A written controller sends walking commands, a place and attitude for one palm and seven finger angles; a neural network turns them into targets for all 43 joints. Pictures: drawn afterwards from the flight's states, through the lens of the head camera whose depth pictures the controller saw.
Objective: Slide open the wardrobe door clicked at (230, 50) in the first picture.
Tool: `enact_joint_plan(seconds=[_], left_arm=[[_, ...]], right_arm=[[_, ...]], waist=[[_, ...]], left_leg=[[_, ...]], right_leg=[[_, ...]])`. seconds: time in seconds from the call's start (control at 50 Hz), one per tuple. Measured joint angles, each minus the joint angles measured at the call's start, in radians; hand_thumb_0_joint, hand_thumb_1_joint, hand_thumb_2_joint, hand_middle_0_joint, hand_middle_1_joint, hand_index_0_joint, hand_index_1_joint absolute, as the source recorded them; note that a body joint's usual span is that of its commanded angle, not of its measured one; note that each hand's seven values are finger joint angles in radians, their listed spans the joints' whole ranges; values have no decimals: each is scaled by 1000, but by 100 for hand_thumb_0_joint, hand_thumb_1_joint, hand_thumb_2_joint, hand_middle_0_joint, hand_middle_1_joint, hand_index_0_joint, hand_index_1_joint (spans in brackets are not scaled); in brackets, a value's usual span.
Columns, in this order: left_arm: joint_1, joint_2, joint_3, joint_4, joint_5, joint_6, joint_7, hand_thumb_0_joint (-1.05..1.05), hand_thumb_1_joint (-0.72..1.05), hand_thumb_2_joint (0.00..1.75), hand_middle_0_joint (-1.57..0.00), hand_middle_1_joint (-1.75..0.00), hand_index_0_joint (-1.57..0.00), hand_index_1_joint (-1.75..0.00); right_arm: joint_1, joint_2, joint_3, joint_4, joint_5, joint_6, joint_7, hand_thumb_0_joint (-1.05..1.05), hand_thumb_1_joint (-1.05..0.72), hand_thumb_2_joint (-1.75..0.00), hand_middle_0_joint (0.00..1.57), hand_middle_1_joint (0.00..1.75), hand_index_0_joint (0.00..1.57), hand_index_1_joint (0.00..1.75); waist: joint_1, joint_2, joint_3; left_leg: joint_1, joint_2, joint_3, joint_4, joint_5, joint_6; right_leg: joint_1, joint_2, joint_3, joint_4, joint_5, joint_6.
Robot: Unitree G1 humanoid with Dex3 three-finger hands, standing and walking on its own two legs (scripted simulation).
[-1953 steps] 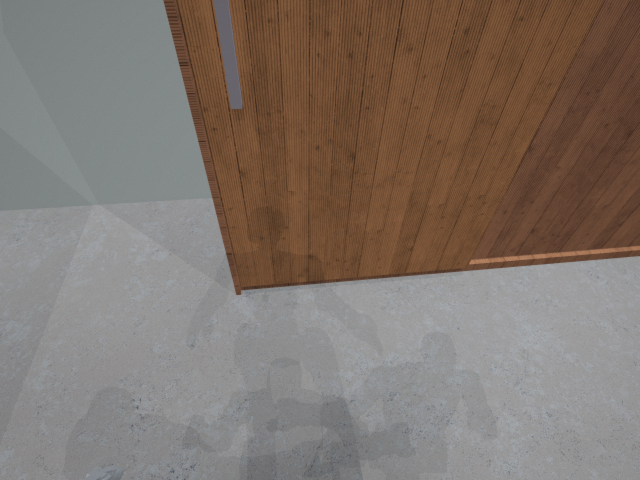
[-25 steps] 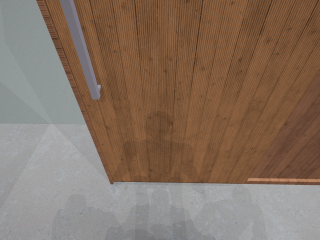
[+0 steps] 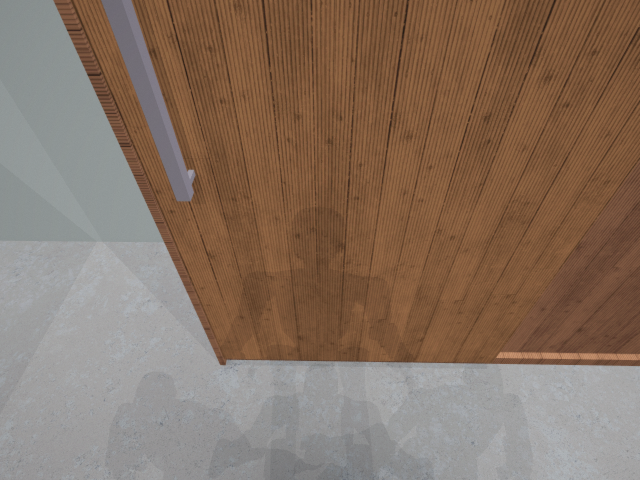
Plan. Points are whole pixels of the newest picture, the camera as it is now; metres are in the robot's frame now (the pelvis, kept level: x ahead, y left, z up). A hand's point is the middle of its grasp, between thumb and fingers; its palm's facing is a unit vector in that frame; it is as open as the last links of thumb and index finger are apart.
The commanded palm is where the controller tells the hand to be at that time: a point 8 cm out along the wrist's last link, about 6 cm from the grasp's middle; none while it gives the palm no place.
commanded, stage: look again from close up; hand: left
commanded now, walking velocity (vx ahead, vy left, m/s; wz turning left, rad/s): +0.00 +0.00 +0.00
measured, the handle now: (159, 101) +0.57 +0.27 +0.20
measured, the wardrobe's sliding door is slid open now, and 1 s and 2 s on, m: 0.00 0.00 0.00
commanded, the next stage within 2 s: shuffle to correct the standing spot in 0.84 s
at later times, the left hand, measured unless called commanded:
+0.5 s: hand out of the picture +0.13 +0.24 -0.15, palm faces -0.05 -0.94 -0.34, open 7.4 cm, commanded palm none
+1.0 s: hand out of the picture +0.12 +0.23 -0.15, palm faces -0.05 -0.94 -0.34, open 7.4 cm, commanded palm none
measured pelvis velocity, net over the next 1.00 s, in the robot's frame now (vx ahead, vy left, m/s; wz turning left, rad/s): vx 0.06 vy -0.01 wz -0.02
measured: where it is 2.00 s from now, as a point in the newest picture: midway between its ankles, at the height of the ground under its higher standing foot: outside the picture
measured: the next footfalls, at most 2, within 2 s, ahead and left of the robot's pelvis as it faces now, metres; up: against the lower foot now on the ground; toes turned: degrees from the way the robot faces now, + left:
right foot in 1.70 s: +0.13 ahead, -0.05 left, +0.00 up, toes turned -10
left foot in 2.00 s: +0.17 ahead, +0.27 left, +0.00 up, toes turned +4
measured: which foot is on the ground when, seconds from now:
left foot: down 0.00-1.00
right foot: down 0.00-1.00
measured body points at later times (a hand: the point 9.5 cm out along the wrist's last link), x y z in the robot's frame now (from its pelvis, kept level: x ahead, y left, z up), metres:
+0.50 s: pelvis +0.04 +0.00 +0.01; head +0.06 -0.01 +0.45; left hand +0.13 +0.28 -0.13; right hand +0.12 -0.28 -0.14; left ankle +0.07 +0.11 -0.74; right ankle +0.03 -0.10 -0.74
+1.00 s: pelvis +0.06 -0.01 +0.01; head +0.07 -0.01 +0.46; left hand +0.12 +0.28 -0.13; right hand +0.12 -0.29 -0.14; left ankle +0.07 +0.11 -0.74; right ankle +0.03 -0.10 -0.74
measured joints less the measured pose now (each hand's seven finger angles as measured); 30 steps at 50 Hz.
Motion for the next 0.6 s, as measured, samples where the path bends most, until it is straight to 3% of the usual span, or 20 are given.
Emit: enact_joint_plan(seconds=[0.6], left_arm=[[-77,7,-9,-8,-3,-13,5,1,91,90,-21,-30,-20,-30]], right_arm=[[-114,8,24,-9,2,-13,-7,1,-90,-90,20,30,20,29]], waist=[[8,-18,5]], left_leg=[[85,-3,11,-53,-48,-4]], right_leg=[[91,0,15,-75,-30,3]])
